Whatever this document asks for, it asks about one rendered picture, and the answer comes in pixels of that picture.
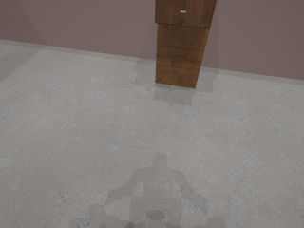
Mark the drawer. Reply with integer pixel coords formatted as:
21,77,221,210
155,0,217,29

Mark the cabinet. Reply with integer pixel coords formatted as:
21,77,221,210
155,0,218,89

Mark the handle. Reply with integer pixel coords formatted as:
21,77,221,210
179,10,186,19

